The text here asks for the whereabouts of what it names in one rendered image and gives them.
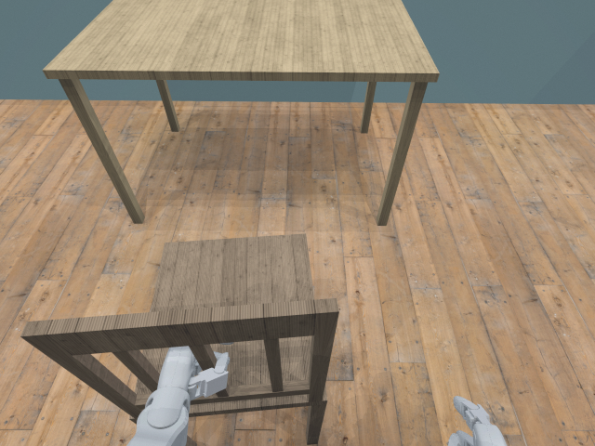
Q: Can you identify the chair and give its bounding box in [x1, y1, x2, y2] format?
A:
[20, 233, 339, 446]

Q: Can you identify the table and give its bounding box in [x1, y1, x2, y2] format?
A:
[42, 0, 440, 226]

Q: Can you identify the left robot forearm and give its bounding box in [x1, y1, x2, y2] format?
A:
[126, 387, 190, 446]

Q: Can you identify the robot right hand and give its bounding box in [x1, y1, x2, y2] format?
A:
[448, 396, 507, 446]

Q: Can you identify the robot left hand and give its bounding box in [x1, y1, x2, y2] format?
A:
[157, 342, 234, 401]

